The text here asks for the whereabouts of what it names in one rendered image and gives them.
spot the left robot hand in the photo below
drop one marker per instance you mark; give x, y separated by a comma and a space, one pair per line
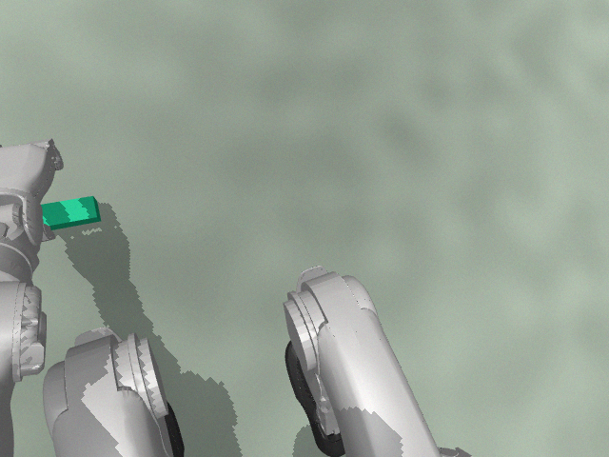
30, 168

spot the right robot foot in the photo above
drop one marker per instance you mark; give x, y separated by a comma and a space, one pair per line
331, 445

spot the left robot foot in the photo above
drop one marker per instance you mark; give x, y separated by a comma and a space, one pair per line
174, 433

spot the left robot arm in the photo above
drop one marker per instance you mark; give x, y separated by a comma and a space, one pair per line
23, 326

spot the small box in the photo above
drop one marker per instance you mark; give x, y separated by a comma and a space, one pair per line
71, 213

